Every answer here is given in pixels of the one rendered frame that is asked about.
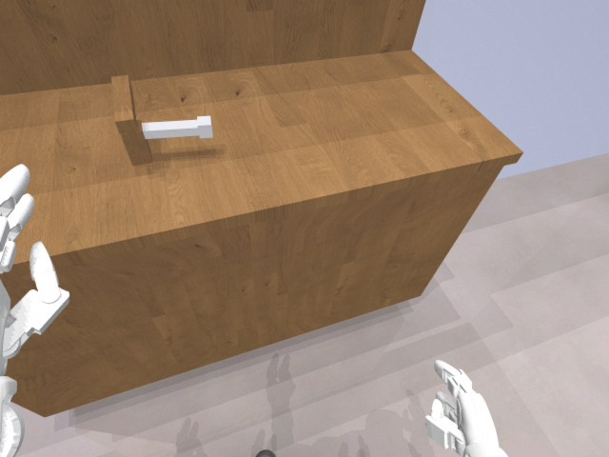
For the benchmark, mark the robot right hand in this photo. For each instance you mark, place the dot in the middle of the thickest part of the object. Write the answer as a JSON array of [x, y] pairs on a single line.
[[469, 418]]

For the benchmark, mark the counter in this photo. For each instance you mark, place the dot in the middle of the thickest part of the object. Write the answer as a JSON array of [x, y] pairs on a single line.
[[341, 171]]

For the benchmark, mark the tap lever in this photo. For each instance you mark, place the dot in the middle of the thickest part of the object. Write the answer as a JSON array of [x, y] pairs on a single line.
[[202, 127]]

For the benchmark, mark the robot left forearm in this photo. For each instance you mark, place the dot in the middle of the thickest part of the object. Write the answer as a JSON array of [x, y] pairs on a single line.
[[12, 425]]

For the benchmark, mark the robot left hand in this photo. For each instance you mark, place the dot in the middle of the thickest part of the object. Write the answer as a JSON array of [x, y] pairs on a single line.
[[37, 309]]

